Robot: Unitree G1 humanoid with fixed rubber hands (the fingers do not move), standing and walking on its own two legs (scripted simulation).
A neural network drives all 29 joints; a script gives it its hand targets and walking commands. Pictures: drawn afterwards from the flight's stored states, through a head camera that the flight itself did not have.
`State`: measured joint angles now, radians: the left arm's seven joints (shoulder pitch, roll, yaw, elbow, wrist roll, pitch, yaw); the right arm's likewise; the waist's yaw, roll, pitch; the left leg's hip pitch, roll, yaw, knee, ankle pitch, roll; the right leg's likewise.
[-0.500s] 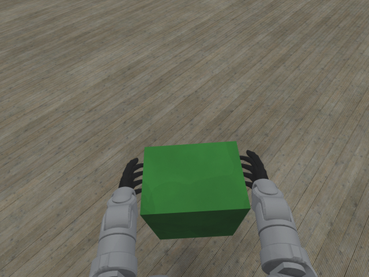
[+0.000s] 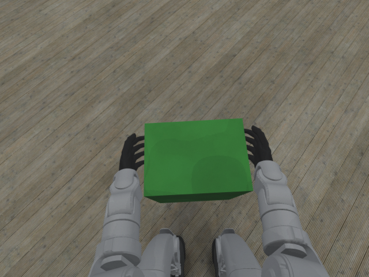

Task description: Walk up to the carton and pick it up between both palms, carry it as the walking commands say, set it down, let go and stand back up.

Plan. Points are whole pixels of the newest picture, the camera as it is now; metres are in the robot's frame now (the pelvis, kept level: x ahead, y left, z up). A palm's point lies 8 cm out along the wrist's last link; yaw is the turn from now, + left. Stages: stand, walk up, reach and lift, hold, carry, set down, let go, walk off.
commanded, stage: set down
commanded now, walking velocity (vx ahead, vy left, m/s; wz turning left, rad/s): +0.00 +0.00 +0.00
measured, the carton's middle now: (194, 168) +0.35 +0.00 -0.13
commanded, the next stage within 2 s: none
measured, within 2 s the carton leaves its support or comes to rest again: neither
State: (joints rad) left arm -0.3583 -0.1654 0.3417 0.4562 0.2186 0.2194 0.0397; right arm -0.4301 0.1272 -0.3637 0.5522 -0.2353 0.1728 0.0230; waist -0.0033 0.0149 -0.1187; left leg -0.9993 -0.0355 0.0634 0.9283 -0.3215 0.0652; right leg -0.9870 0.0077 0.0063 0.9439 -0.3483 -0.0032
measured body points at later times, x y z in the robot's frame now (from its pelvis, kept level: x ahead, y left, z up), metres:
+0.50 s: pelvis -0.01 -0.02 -0.08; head +0.17 -0.02 +0.34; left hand +0.38 +0.15 -0.15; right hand +0.40 -0.16 -0.14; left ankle +0.06 +0.08 -0.67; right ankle +0.05 -0.12 -0.67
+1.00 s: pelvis -0.03 -0.02 -0.15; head +0.19 -0.02 +0.24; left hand +0.40 +0.15 -0.24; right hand +0.41 -0.16 -0.23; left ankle +0.06 +0.08 -0.67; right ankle +0.05 -0.12 -0.67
